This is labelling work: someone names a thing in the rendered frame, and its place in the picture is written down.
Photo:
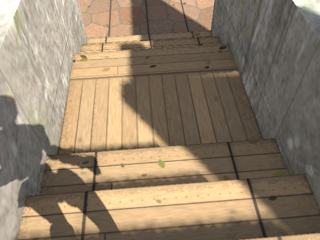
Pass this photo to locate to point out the stairs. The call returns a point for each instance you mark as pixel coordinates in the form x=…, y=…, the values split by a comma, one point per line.
x=233, y=190
x=149, y=41

